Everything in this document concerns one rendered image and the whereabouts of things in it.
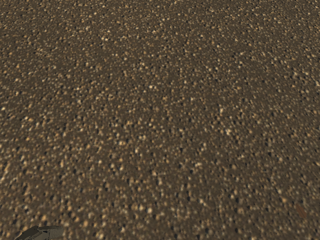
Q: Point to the robot left hand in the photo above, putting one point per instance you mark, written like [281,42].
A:
[41,233]

